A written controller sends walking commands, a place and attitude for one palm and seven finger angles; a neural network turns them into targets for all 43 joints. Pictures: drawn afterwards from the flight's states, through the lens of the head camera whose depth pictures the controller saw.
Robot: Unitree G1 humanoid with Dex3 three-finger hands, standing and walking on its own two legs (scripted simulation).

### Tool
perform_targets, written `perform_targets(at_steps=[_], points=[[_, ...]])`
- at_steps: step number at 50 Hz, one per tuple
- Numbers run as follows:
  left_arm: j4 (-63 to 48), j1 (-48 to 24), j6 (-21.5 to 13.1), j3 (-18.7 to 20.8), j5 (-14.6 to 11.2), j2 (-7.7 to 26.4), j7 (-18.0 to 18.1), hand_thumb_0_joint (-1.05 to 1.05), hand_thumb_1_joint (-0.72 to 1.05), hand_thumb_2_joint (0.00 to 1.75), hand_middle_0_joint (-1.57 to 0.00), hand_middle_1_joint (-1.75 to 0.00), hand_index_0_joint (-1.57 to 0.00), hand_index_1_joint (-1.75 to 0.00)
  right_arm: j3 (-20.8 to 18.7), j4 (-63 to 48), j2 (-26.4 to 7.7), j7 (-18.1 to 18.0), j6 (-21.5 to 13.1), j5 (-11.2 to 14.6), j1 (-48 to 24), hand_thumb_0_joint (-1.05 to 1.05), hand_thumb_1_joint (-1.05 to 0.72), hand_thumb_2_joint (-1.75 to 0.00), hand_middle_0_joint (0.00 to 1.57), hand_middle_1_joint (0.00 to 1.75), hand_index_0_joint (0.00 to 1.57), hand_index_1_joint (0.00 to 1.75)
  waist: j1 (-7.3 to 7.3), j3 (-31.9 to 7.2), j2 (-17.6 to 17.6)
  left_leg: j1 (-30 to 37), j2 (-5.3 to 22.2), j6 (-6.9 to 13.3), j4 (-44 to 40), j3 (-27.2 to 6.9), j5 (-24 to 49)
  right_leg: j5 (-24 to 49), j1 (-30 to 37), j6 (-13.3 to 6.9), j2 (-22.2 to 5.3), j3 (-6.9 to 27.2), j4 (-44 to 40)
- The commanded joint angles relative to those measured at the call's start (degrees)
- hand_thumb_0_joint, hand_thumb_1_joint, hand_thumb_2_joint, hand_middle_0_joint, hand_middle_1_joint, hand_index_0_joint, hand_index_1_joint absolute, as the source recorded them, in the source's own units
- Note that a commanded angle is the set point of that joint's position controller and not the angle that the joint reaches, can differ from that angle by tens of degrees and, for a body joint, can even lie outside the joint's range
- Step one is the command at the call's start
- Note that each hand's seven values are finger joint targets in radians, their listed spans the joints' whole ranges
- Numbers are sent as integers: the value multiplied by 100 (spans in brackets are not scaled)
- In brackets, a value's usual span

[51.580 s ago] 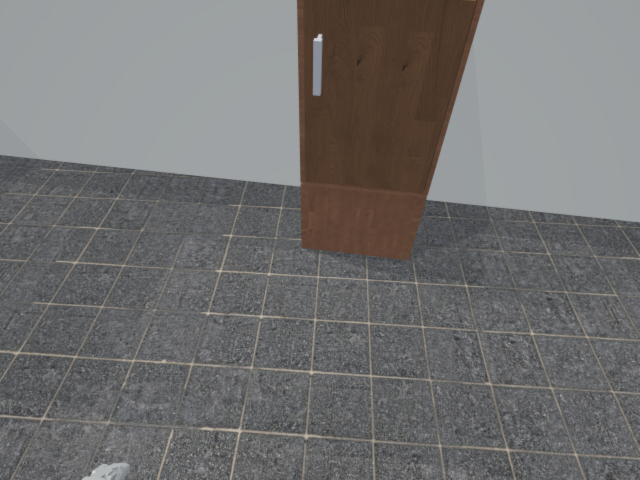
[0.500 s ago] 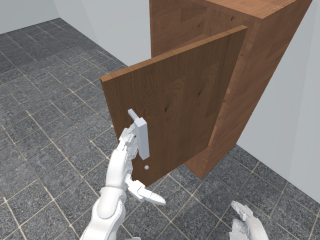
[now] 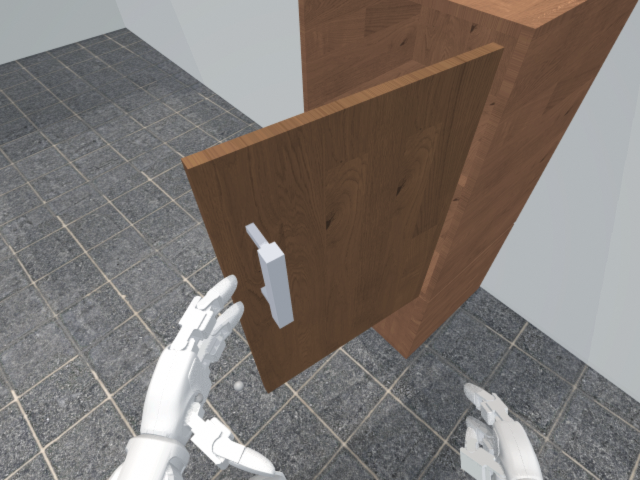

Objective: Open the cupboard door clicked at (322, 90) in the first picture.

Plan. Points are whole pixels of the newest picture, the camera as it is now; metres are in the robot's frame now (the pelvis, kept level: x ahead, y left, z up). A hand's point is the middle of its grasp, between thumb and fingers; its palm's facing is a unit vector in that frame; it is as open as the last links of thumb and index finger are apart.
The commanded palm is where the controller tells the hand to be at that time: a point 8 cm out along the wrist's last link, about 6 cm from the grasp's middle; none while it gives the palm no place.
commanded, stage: slide the hand sideways off the handle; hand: left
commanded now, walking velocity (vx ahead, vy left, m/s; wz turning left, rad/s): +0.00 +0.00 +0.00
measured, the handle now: (269, 277) +0.34 +0.09 +0.09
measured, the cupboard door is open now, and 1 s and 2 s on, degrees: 82 82 82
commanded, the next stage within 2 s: draw the hand back to the body in 0.30 s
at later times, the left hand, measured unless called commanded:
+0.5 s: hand (197, 417) +0.17 +0.13 +0.08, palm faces -0.08 -1.00 -0.03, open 16.3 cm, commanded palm +0.16 +0.20 +0.10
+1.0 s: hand (107, 386) +0.18 +0.20 +0.13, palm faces +0.09 -0.97 -0.21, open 15.7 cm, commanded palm +0.15 +0.25 +0.15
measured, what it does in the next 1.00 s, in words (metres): stands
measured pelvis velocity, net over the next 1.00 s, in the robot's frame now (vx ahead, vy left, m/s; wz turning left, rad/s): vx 0.00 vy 0.02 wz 0.00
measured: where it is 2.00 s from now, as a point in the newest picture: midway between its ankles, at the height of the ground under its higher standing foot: outside the picture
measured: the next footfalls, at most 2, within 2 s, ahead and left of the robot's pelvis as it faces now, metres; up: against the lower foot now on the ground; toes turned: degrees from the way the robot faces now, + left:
none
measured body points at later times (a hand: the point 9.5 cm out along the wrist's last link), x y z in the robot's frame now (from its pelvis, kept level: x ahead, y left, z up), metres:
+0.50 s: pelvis -0.01 +0.00 -0.01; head +0.02 -0.01 +0.44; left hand +0.17 +0.19 +0.09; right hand +0.18 -0.23 -0.07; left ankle +0.01 +0.11 -0.69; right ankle -0.01 -0.09 -0.69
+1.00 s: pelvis +0.00 +0.02 +0.02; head -0.01 +0.01 +0.47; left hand +0.17 +0.25 +0.15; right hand +0.19 -0.20 -0.03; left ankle +0.01 +0.11 -0.69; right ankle -0.01 -0.09 -0.69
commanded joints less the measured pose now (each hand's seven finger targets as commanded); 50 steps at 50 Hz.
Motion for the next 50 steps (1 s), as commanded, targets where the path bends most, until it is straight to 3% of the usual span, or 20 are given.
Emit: perform_targets(at_steps=[1,3,8,11,13,16,19,22,26,31,33,35,40,45,46,47,48,50], points=[[-1454,-41,-463,543,-178,412,-71,0,-50,30,-15,-30,-15,-30,-267,-971,-591,-97,-355,19,-333,0,-90,-90,20,30,20,30,-41,-901,-350,507,-127,44,-638,-230,1324,1886,544,107,23,378,-835],[-1595,-99,-545,634,-250,476,-127,0,-50,30,-15,-30,-15,-30,-279,-950,-593,-118,-393,22,-313,0,-90,-90,20,30,20,30,-96,-921,-273,471,-129,43,-554,-228,1309,1934,487,135,1,416,-820],[-1583,435,-659,778,-445,565,-462,0,-50,30,-15,-30,-15,-30,-312,-950,-621,-146,-448,49,-277,0,-90,-90,20,30,20,30,-88,-974,-254,345,-148,30,-440,-235,1362,2206,550,195,-48,503,-793],[-1423,770,-642,1073,-582,738,-637,0,-50,30,-15,-30,-15,-30,-340,-924,-625,-187,-428,70,-320,0,-90,-90,20,30,20,30,-45,-870,-444,153,-155,17,-384,-248,1287,2227,639,239,-89,628,-853],[-1555,720,-672,1100,-652,754,-741,0,-50,30,-15,-30,-15,-30,-347,-950,-629,-207,-439,85,-340,0,-90,-90,20,30,20,30,-71,-885,-344,157,-164,21,-355,-236,1258,2224,586,261,-112,647,-848],[-1603,597,-747,1102,-734,748,-797,0,-50,30,-15,-30,-15,-30,-352,-946,-647,-233,-479,96,-363,0,-90,-90,20,30,20,30,-105,-772,-389,130,-154,24,-329,-270,1201,1964,443,233,-78,608,-848],[-1715,551,-850,875,-764,577,-813,0,-50,30,-15,-30,-15,-30,-355,-977,-647,-234,-568,103,-328,0,-90,-90,20,30,20,30,-140,-794,-200,210,-149,30,-330,-293,1093,1612,192,194,-29,490,-795],[-1881,248,-865,1001,-694,861,-729,0,-50,30,-15,-30,-15,-30,-347,-982,-683,-262,-602,113,-369,0,-90,-90,20,30,20,30,-140,-781,-129,203,-130,47,-375,-316,866,1012,107,143,-15,531,-878],[-1797,359,-602,1520,-657,1241,-558,0,-50,30,-15,-30,-15,-30,-337,-947,-642,-311,-561,151,-374,0,-90,-90,20,30,20,30,-8,-825,-160,278,-97,58,-533,-311,774,733,302,123,6,551,-1036],[-1574,530,-101,1692,-921,1123,-681,0,-50,30,-15,-30,-15,-30,-259,-937,-636,-365,-555,221,-540,0,-90,-90,20,30,20,30,29,-572,-316,400,-77,53,-772,-310,743,735,544,162,-1,510,-1324],[-1824,307,-9,1652,-1011,1142,-794,0,-50,30,-15,-30,-15,-30,-221,-939,-671,-390,-622,236,-553,0,-90,-90,20,30,20,30,1,-542,-105,565,-72,52,-895,-333,787,829,581,162,0,455,-1374],[-1908,255,80,1688,-1071,1195,-879,0,-50,30,-15,-30,-15,-30,-192,-911,-681,-414,-704,238,-541,0,-90,-90,20,30,20,30,-9,-463,-115,665,-57,59,-990,-371,819,872,601,162,24,396,-1431],[-2158,196,141,1836,-1088,1340,-960,0,-50,30,-15,-30,-15,-30,-167,-800,-700,-409,-910,242,-492,0,-90,-90,20,30,20,30,35,-437,156,1057,-36,46,-1247,-452,1084,1206,705,115,97,177,-1428],[-2136,175,416,2089,-1103,1443,-966,0,-32,37,-16,-30,-16,-30,-162,-707,-726,-393,-989,254,-538,0,-90,-90,20,30,20,30,88,-287,96,1218,-5,20,-1489,-506,1074,1201,822,110,121,47,-1536],[-2554,154,514,2233,-271,2118,-84,0,-29,39,-16,-30,-16,-30,-159,-746,-659,-533,-885,179,-606,0,-90,-90,20,30,20,30,366,-266,90,1233,45,11,-1762,-472,897,986,1081,14,-4,387,-1892],[-2561,378,628,1888,-159,1543,294,0,-26,40,-16,-30,-16,-30,-95,-756,-560,-580,-835,126,-598,0,-90,-90,20,30,20,30,222,43,9,1294,33,2,-1886,-460,808,895,1029,32,-43,377,-2044],[-2442,588,743,1736,-96,1322,469,0,-22,42,-16,-30,-16,-30,-94,-724,-553,-590,-791,118,-559,0,-90,-90,20,30,20,30,190,152,-69,1340,57,-5,-1942,-482,807,911,1013,43,-53,328,-2065],[-2665,456,822,1727,99,1407,731,0,-15,45,-16,-30,-16,-30,-74,-643,-596,-569,-711,99,-557,0,-90,-90,20,30,20,30,180,121,305,1551,109,-22,-2141,-545,911,1023,1239,31,-57,273,-2089]])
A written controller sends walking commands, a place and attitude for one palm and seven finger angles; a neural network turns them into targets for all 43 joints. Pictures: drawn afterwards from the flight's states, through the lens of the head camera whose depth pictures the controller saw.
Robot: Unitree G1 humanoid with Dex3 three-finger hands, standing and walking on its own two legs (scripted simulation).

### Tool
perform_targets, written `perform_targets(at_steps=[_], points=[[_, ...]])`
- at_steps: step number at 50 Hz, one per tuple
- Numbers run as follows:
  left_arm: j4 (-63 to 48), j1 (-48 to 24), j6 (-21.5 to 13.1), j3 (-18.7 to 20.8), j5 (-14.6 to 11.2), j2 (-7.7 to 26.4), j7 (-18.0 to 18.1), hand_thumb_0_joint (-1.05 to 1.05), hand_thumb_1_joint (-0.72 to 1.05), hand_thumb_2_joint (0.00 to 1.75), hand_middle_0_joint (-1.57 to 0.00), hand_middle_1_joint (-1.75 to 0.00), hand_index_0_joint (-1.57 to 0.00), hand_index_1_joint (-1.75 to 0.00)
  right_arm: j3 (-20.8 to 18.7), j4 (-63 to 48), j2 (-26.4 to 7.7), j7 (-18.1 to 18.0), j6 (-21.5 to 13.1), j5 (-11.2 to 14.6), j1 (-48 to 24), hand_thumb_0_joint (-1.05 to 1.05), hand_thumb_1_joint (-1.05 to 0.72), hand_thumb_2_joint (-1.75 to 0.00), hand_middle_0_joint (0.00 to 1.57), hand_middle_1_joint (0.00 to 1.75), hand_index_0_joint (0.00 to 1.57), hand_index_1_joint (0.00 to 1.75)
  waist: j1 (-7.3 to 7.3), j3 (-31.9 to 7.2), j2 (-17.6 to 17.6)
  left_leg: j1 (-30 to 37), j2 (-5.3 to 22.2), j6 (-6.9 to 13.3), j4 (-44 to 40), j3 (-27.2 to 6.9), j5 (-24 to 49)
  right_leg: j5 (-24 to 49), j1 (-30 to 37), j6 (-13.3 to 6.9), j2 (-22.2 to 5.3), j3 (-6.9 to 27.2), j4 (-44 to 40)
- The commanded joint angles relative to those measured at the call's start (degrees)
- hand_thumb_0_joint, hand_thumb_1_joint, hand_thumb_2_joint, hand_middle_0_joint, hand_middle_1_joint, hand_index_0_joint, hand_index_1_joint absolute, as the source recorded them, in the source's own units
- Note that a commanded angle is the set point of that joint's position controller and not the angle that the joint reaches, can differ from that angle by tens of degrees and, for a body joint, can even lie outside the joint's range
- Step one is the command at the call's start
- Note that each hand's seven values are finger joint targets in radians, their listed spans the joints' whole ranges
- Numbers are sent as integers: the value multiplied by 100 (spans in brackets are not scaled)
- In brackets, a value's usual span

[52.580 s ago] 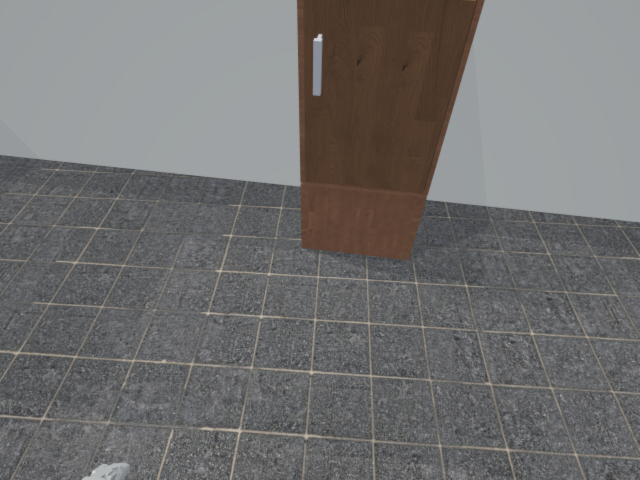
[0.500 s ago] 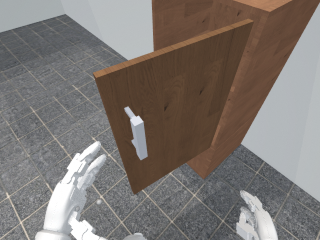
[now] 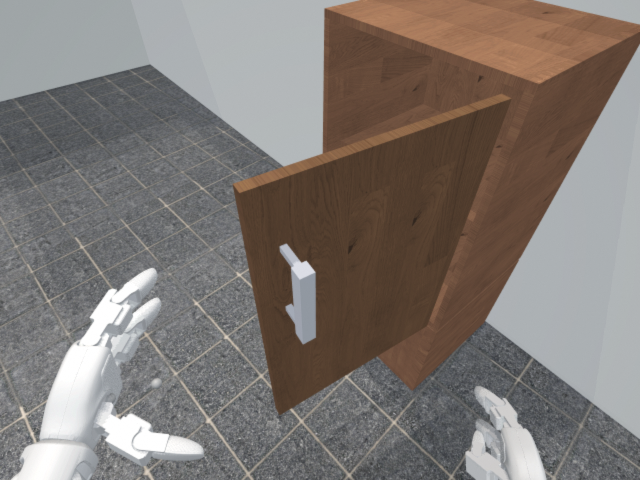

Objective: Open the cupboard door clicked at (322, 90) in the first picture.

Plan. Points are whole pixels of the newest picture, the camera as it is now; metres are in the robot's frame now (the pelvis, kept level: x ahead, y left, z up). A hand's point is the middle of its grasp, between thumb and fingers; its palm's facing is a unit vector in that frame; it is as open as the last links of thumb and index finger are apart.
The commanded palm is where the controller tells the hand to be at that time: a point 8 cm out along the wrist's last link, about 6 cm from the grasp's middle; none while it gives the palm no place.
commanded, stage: draw the hand back to the body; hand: left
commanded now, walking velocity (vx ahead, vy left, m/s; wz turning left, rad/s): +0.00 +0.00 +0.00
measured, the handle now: (296, 295) +0.34 +0.07 +0.06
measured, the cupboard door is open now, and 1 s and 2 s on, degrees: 82 82 82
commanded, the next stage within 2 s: step back with the hand held close in 0.98 s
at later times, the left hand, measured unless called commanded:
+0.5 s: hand (87, 321) +0.21 +0.24 +0.17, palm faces +0.39 -0.83 -0.40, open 10.2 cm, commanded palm +0.16 +0.29 +0.19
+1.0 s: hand (98, 314) +0.21 +0.22 +0.19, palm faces +0.43 -0.80 -0.41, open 7.4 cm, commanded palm +0.16 +0.27 +0.20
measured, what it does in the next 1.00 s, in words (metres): stands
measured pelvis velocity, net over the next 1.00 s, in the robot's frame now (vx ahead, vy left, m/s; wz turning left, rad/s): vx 0.02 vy -0.03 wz -0.01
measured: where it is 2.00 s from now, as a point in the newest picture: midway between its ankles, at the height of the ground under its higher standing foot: outside the picture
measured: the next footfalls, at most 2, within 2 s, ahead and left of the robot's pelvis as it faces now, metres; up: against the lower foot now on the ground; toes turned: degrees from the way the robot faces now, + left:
left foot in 1.96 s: -0.02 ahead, +0.12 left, +0.00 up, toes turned +5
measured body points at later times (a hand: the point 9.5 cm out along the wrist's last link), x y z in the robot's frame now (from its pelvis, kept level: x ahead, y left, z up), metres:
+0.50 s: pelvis +0.02 +0.00 +0.03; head +0.01 -0.02 +0.48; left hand +0.19 +0.29 +0.19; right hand +0.21 -0.22 -0.05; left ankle +0.01 +0.09 -0.71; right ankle -0.01 -0.11 -0.71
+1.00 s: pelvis +0.02 -0.03 +0.03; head +0.01 -0.06 +0.48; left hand +0.18 +0.26 +0.21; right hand +0.21 -0.25 -0.06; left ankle +0.01 +0.09 -0.71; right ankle -0.01 -0.11 -0.71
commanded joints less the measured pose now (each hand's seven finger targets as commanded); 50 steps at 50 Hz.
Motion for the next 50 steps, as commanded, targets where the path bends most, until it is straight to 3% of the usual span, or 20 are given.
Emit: perform_targets(at_steps=[1,8,14,19,24,27,30,34,38,40,41,43,46,50], points=[[-1411,-127,-140,400,444,569,851,0,-12,47,-16,-30,-16,-30,-182,-839,-567,-92,-228,-104,-687,0,-90,-90,20,30,20,30,51,50,254,627,124,-139,-1469,-516,698,644,285,-120,-93,276,-1148],[-1405,-521,-158,692,639,805,1189,0,13,57,-17,-30,-17,-30,-172,-550,-576,-116,-248,-179,-813,0,-90,-90,20,30,20,30,34,63,119,1259,150,-139,-1964,-477,1106,934,809,-91,-106,247,-1577],[-1374,-486,-192,933,653,853,1198,0,34,66,-18,-30,-18,-30,-203,-332,-596,-29,-255,-211,-914,0,-90,-90,20,30,20,30,101,-26,132,1770,214,-210,-2201,-459,2191,1521,1259,-69,-100,212,-1770],[-1117,-509,-191,1337,612,1027,1187,0,51,74,-19,-30,-19,-30,-251,-234,-605,16,-163,-224,-1016,0,-90,-90,20,30,20,30,156,173,-122,1836,191,-188,-2351,-337,2304,1770,1492,-65,-80,232,-1989],[-1131,-748,-242,1690,563,1227,1180,0,69,81,-19,-30,-19,-30,-280,-167,-582,21,-75,-214,-1076,0,-90,-90,20,30,20,30,180,147,130,1987,148,-168,-2392,-249,2438,2014,1664,-70,-93,286,-2123],[-1319,-895,-295,1853,552,1378,1186,0,80,86,-20,-30,-20,-30,-310,-132,-608,26,-95,-222,-1074,0,-90,-90,20,30,20,30,184,-67,307,2160,136,-151,-2337,-213,2757,2296,1786,-56,-116,324,-2145],[-1258,-976,-305,2014,531,1459,1194,0,90,90,-20,-30,-20,-30,-336,-88,-614,45,-88,-213,-1079,0,-90,-90,20,30,20,30,188,-37,299,2221,135,-152,-2340,-191,2867,2400,1777,-43,-109,316,-2179],[-779,-737,-232,1708,507,1089,1114,0,90,90,-20,-30,-20,-30,-379,-57,-640,79,6,-198,-1099,0,-90,-90,20,30,20,30,140,298,-75,2174,133,-102,-2378,-130,2706,2384,1633,-4,-104,308,-2269],[-822,-873,-289,1811,506,1250,1104,0,90,90,-20,-30,-20,-30,-408,-84,-657,66,50,-200,-1158,0,-90,-90,20,30,20,30,178,198,-228,2174,104,-60,-2411,-115,2427,2281,1709,0,-115,347,-2315],[-928,-912,-337,1902,499,1356,1109,0,90,90,-20,-30,-20,-30,-409,-88,-623,41,41,-207,-1172,0,-90,-90,20,30,20,30,192,55,-233,2230,69,-29,-2361,-64,2401,2391,1765,13,-137,395,-2342],[-1012,-944,-352,1983,515,1496,1121,0,90,90,-20,-30,-20,-30,-413,-72,-649,26,22,-204,-1189,0,-90,-90,20,30,20,30,217,-36,-36,2243,69,-39,-2334,-59,2454,2477,1849,-7,-158,431,-2331],[-1134,-930,-385,1967,514,1459,1132,0,90,90,-20,-30,-20,-30,-391,-70,-601,20,-10,-209,-1189,0,-90,-90,20,30,20,30,213,-107,70,2282,43,-35,-2297,-46,2575,2656,1878,2,-171,438,-2311],[-1180,-990,-375,1956,531,1496,1148,0,90,90,-20,-30,-20,-30,-383,-32,-602,22,-58,-194,-1208,0,-90,-90,20,30,20,30,197,24,349,2292,41,-66,-2292,-40,2511,2563,1791,-8,-171,446,-2382],[-846,-865,-373,1894,491,1336,1126,0,90,90,-20,-30,-20,-30,-394,0,-573,20,-42,-197,-1215,0,-90,-90,20,30,20,30,179,336,-34,2226,46,-36,-2339,-25,2297,2386,1633,23,-148,454,-2473]])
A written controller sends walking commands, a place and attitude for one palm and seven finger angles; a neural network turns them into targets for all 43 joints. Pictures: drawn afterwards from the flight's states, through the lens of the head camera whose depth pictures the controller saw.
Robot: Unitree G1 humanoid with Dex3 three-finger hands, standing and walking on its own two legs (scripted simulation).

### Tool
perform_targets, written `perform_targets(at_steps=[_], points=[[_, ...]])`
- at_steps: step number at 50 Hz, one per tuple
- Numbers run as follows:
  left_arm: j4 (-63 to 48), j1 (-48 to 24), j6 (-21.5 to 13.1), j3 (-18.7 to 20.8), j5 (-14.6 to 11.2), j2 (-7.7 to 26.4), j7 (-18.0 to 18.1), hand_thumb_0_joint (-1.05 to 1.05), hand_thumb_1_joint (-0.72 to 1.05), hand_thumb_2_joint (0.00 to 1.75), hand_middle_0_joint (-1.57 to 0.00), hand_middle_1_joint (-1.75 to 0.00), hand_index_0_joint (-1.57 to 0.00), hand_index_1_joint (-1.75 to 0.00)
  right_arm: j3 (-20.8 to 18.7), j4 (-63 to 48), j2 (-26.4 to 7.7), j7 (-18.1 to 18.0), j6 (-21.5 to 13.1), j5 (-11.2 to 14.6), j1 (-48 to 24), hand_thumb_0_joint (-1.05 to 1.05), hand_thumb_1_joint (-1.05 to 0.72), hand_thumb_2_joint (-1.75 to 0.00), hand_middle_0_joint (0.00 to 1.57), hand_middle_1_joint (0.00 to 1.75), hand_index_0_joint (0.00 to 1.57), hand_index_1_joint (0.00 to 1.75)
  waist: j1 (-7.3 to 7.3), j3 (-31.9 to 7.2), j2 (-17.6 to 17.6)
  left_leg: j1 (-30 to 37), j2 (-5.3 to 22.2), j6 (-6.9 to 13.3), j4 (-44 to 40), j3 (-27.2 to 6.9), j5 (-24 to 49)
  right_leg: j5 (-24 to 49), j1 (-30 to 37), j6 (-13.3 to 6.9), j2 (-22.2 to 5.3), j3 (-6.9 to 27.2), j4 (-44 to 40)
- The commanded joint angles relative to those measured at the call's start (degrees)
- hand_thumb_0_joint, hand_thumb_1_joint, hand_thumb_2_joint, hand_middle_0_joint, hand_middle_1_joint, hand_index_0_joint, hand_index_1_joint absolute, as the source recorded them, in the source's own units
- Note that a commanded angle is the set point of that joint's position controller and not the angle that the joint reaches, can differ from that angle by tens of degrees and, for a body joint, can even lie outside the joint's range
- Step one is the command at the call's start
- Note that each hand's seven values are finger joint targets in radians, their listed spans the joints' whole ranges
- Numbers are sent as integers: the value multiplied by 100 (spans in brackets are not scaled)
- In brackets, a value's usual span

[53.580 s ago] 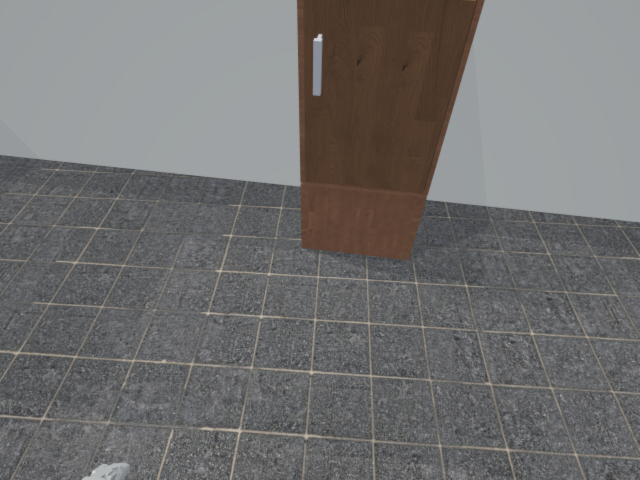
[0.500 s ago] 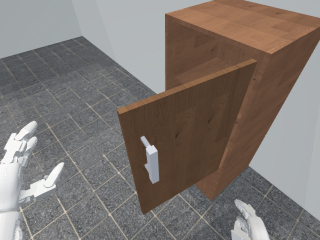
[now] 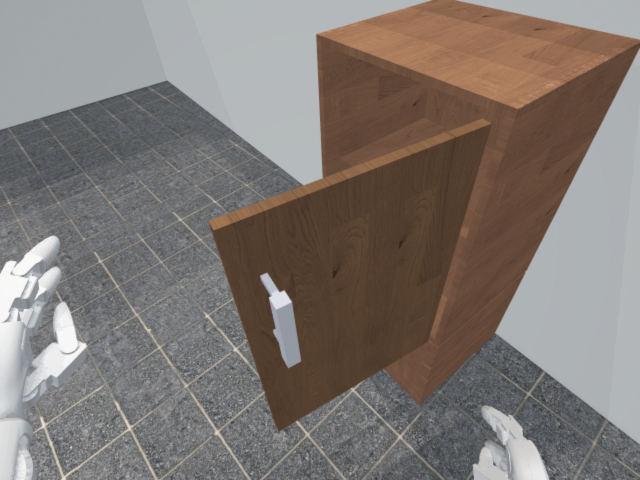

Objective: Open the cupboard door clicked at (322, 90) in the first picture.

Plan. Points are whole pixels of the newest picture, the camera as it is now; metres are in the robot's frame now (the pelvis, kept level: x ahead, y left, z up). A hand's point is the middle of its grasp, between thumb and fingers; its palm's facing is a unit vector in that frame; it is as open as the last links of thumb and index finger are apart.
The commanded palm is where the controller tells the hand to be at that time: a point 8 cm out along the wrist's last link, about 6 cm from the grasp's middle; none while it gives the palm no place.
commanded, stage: step back with the hand held close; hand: left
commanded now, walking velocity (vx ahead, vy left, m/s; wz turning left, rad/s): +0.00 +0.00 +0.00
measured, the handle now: (279, 321) +0.31 +0.10 +0.03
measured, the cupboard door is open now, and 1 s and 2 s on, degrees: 82 82 82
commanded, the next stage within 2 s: stop stepping back and stand still in 1.14 s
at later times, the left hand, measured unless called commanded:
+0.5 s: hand (45, 381) +0.15 +0.28 +0.15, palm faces +0.33 -0.80 -0.51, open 7.4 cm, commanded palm +0.09 +0.32 +0.17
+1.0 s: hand out of the picture +0.02 +0.34 +0.16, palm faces +0.53 -0.74 -0.41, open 7.4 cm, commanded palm -0.04 +0.37 +0.17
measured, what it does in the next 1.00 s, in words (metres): walks backwards: left foot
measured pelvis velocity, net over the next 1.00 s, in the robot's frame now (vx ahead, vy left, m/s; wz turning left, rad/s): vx -0.15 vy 0.06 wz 0.10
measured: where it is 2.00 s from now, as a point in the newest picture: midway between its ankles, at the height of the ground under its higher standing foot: outside the picture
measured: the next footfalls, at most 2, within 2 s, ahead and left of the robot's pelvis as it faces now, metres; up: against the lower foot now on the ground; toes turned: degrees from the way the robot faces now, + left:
left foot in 0.96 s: -0.04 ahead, +0.15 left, +0.00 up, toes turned +6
right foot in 1.42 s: -0.38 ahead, -0.05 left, +0.00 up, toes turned -4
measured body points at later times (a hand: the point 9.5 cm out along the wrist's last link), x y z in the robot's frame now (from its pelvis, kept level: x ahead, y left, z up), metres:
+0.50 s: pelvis -0.05 +0.02 -0.01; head -0.03 +0.03 +0.44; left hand +0.13 +0.32 +0.18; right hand +0.13 -0.23 -0.08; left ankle -0.01 +0.12 -0.74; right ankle -0.03 -0.08 -0.74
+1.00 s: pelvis -0.15 +0.06 -0.03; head -0.15 +0.09 +0.42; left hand -0.01 +0.37 +0.18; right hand +0.03 -0.17 -0.10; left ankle -0.08 +0.14 -0.74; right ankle -0.04 -0.07 -0.74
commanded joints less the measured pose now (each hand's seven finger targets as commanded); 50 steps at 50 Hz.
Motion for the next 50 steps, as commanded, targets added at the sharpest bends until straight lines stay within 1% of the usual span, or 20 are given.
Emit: perform_targets(at_steps=[1,5,6,8,10,11,15,21,26,30,32,36,39,42,43,45,47,48,49,50], points=[[-933,-482,-401,766,-14,1071,99,0,90,90,-20,-30,-20,-30,-201,-904,-550,-63,-321,-4,-839,0,-90,-90,20,30,20,30,-16,-170,-269,193,-21,200,-185,-78,1417,1538,-307,218,-304,368,-484],[-1154,-996,-505,762,-40,1152,76,0,90,90,-20,-30,-20,-30,-200,-924,-550,-71,-328,4,-890,0,-90,-90,20,30,20,30,-47,-258,-212,236,-51,238,-192,-60,1111,1192,-355,254,-352,473,-592],[-1306,-1819,-794,1723,50,2167,154,0,90,90,-20,-30,-20,-30,-158,-1085,-583,-52,-226,86,-650,0,-90,-90,20,30,20,30,-253,346,11,-152,29,280,28,-236,690,1323,-997,266,-690,949,-919],[-579,-474,-702,1038,45,1276,20,0,90,90,-20,-30,-20,-30,-264,-958,-569,-26,-79,20,-742,0,-90,-90,20,30,20,30,-250,16,-902,-155,27,303,446,-226,775,1806,-1000,373,-921,974,-855],[-726,-89,-664,856,61,1089,-21,0,90,90,-20,-30,-20,-30,-299,-1072,-604,5,59,31,-711,0,-90,-90,20,30,20,30,-272,-313,-880,-270,44,289,547,-147,917,2453,-770,474,-977,787,-560],[-967,-20,-696,873,60,1127,-10,0,90,90,-20,-30,-20,-30,-316,-1111,-648,-4,91,31,-736,0,-90,-90,20,30,20,30,-257,-558,-497,-227,85,282,461,-139,1201,2842,-588,459,-988,698,-342],[-1617,282,-661,1103,56,1375,98,0,90,90,-20,-30,-20,-30,-381,-1275,-650,-40,254,63,-687,0,-90,-90,20,30,20,30,-311,-1145,-264,-123,291,261,402,-155,2213,3092,-438,498,-839,616,103],[-1925,390,-669,1448,27,1699,266,0,90,90,-20,-30,-20,-30,-421,-1347,-629,-160,325,86,-695,0,-90,-90,20,30,20,30,-333,-1155,-153,-531,407,213,391,-398,2219,2807,-467,270,-840,710,359],[-1708,636,-702,1384,40,1484,286,0,90,90,-20,-30,-20,-30,-428,-1375,-685,-160,280,54,-676,0,-90,-90,20,30,20,30,-312,-782,186,-1388,612,316,-160,-807,1151,1197,-479,273,-544,626,477],[-1672,493,-801,1305,152,1344,281,0,90,90,-20,-30,-20,-30,-388,-1436,-762,-127,163,15,-622,0,-90,-90,20,30,20,30,-356,-345,443,-2863,903,539,-898,-1172,-1345,63,-51,310,-306,631,1017],[-1705,326,-852,1316,242,1315,283,0,90,90,-20,-30,-20,-30,-396,-1435,-786,-144,89,0,-578,0,-90,-90,20,30,20,30,-348,-251,494,-3607,1021,648,-1175,-1339,-2222,-73,410,347,-191,580,1375],[-1832,74,-938,1464,356,1483,283,0,90,90,-20,-30,-20,-30,-435,-1435,-815,-138,-29,-28,-515,0,-90,-90,20,30,20,30,-341,-280,422,-3878,960,675,-1039,-1324,-2671,-268,461,288,-114,699,1514],[-2038,18,-1001,1395,345,1423,282,0,90,90,-20,-30,-20,-30,-442,-1425,-712,-100,-105,-37,-414,0,-90,-90,20,30,20,30,-402,-301,-113,-3181,521,484,-192,-939,-2404,-1073,-542,70,-420,1312,667],[-2171,-56,-1087,1326,265,1502,380,0,90,90,-20,-30,-20,-30,-436,-1110,-574,-48,-106,-81,-217,0,-90,-90,20,30,20,30,-503,-360,-1120,-1104,-77,54,2256,-396,-1073,-1919,-2945,-556,-1645,2608,-827],[-2109,-126,-1085,1246,264,1442,410,0,90,90,-20,-30,-20,-30,-426,-1015,-540,-21,-84,-80,-217,0,-90,-90,20,30,20,30,-527,-405,-1261,-722,-102,30,2848,-323,-933,-1742,-3323,-616,-1866,2611,-929],[-1923,-221,-1050,1314,267,1485,434,0,90,90,-20,-30,-20,-30,-398,-1008,-518,-18,-56,-86,-222,0,-90,-90,20,30,20,30,-526,-464,-1457,-521,12,64,2585,-281,-967,-1450,-3405,-382,-1696,1988,-718],[-1911,-442,-1038,1280,252,1490,437,0,90,90,-20,-30,-20,-30,-362,-1008,-595,-99,-41,-74,-337,0,-90,-90,20,30,20,30,-561,-30,-614,-691,176,138,768,-476,-1011,-1384,-3358,-14,-1025,1421,28],[-2046,-520,-1101,1231,232,1381,429,0,90,90,-20,-30,-20,-30,-353,-1074,-735,-147,-121,-67,-459,0,-90,-90,20,30,20,30,-514,162,590,-1747,790,427,-480,-1336,-1650,-1229,-2724,219,-427,1061,1196],[-2138,-606,-1166,1405,317,1394,468,0,90,90,-20,-30,-20,-30,-380,-1098,-822,-176,-229,-104,-510,0,-90,-90,20,30,20,30,-463,71,1806,-3050,1838,863,-1427,-2501,-2123,-911,-1588,434,185,524,3078],[-2001,-708,-1181,1503,346,1485,491,0,90,90,-20,-30,-20,-30,-393,-985,-511,-168,-340,-162,-350,0,-90,-90,20,30,20,30,-510,-117,1515,-3145,2091,1065,-1574,-2505,-1765,-1186,-1550,398,180,771,4433]])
